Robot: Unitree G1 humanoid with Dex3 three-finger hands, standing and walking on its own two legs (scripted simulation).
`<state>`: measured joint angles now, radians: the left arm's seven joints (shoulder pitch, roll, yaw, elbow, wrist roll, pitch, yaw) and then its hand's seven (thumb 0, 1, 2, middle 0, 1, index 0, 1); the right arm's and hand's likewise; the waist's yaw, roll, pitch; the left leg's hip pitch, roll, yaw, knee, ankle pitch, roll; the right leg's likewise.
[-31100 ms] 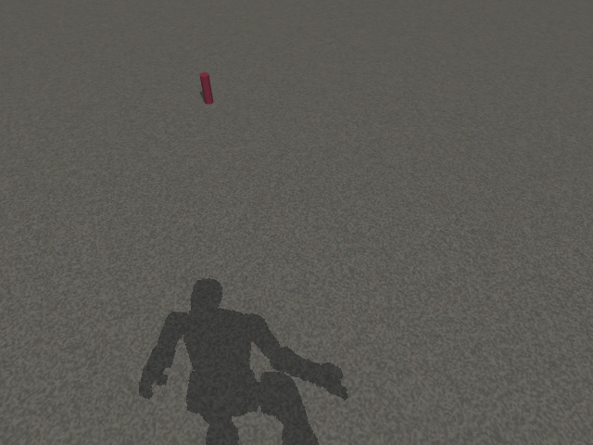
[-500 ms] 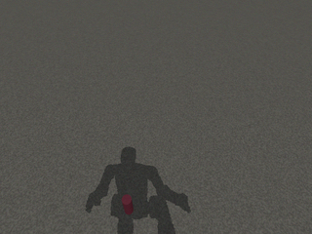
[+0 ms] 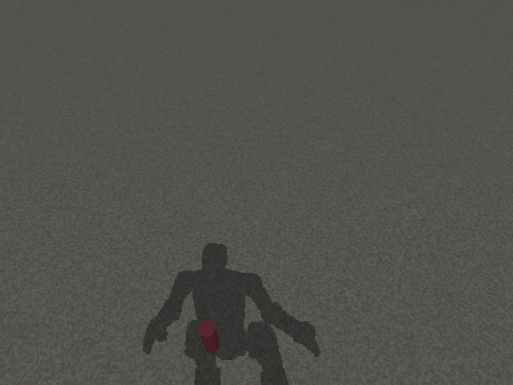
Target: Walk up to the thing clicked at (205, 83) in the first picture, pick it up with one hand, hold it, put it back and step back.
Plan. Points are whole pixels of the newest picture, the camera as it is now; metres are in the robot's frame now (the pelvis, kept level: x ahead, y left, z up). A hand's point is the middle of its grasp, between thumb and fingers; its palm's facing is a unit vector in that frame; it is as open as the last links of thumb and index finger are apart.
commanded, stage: stand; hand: left
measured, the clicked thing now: (209, 337) +0.41 +0.17 -0.69
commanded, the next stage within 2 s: step back in 1.12 s
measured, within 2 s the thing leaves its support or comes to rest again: neither
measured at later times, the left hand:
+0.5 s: hand out of the picture +0.08 +0.24 -0.15, palm faces -0.02 -0.94 -0.34, open 7.4 cm
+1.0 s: hand out of the picture +0.09 +0.24 -0.16, palm faces -0.03 -0.94 -0.34, open 7.4 cm
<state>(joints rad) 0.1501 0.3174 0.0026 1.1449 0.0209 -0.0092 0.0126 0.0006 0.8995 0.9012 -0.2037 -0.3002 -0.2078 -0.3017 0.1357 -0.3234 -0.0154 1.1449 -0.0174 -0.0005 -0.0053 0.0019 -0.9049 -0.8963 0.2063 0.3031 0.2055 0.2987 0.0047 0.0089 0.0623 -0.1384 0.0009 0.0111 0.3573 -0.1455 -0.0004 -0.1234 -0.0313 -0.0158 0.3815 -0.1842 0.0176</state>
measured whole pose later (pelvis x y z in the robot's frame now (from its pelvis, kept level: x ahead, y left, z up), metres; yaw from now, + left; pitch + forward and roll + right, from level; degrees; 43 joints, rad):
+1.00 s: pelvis +0.02 -0.01 +0.00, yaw -1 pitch -2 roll +0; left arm 0.12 0.33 0.01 1.15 0.01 -0.01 0.00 0.00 0.90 0.90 -0.20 -0.30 -0.21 -0.30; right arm 0.11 -0.34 -0.01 1.16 -0.01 -0.01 0.00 0.00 -0.90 -0.90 0.21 0.30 0.21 0.30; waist 0.00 0.00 0.06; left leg -0.12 0.02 0.02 0.31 -0.15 -0.01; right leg -0.10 -0.01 -0.01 0.33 -0.19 0.01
